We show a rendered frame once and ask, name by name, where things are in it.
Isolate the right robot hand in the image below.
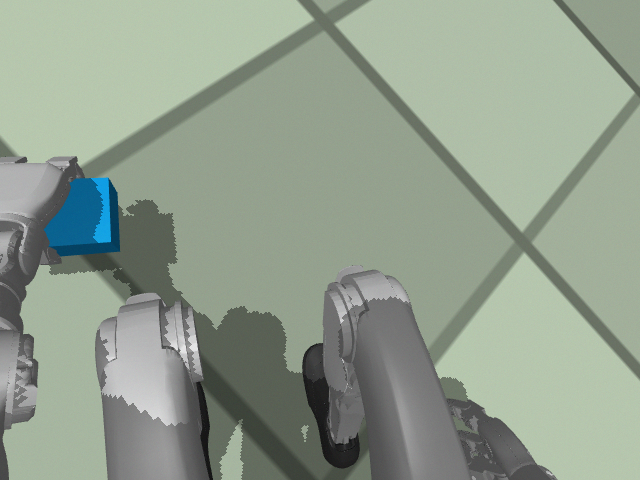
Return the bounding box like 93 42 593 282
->
446 399 537 480

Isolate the left robot foot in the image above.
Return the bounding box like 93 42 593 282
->
196 382 213 480

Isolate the carton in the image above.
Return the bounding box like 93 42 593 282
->
44 178 120 256

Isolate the right robot arm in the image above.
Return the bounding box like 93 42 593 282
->
509 464 557 480

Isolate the right robot foot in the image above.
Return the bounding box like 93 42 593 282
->
302 343 360 468

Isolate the left robot hand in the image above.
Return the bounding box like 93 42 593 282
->
0 156 85 265

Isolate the left robot arm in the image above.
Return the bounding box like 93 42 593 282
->
0 213 46 480

